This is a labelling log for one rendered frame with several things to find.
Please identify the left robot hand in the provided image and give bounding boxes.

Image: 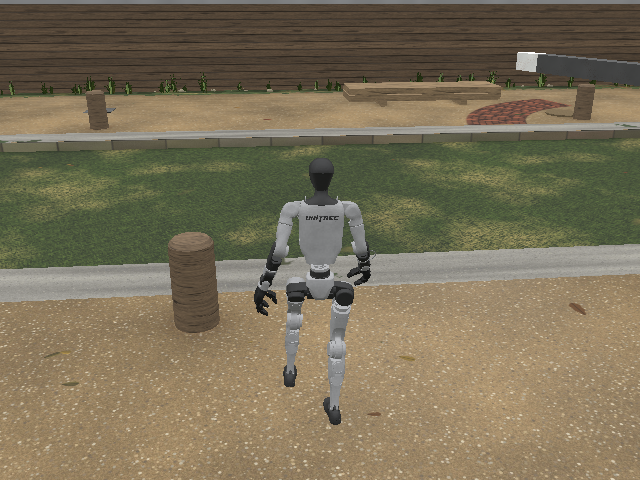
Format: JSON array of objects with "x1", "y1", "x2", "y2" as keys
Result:
[{"x1": 254, "y1": 286, "x2": 277, "y2": 316}]

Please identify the right robot forearm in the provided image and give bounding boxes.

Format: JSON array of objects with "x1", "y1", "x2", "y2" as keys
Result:
[{"x1": 356, "y1": 239, "x2": 371, "y2": 271}]

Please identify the right robot upper arm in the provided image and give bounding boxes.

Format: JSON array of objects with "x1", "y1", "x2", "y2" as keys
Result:
[{"x1": 341, "y1": 201, "x2": 368, "y2": 255}]

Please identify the right robot hand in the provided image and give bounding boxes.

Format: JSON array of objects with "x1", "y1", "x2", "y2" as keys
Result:
[{"x1": 347, "y1": 265, "x2": 371, "y2": 286}]

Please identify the left robot upper arm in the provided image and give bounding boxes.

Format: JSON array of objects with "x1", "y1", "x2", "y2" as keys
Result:
[{"x1": 273, "y1": 201, "x2": 301, "y2": 258}]

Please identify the left robot forearm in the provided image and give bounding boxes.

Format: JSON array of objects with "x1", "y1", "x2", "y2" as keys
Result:
[{"x1": 258, "y1": 242, "x2": 282, "y2": 291}]

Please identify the robot left shin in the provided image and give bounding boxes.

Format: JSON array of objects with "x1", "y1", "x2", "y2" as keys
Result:
[{"x1": 285, "y1": 313, "x2": 299, "y2": 374}]

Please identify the right robot thigh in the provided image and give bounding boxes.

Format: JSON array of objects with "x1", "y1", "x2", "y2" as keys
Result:
[{"x1": 327, "y1": 281, "x2": 354, "y2": 359}]

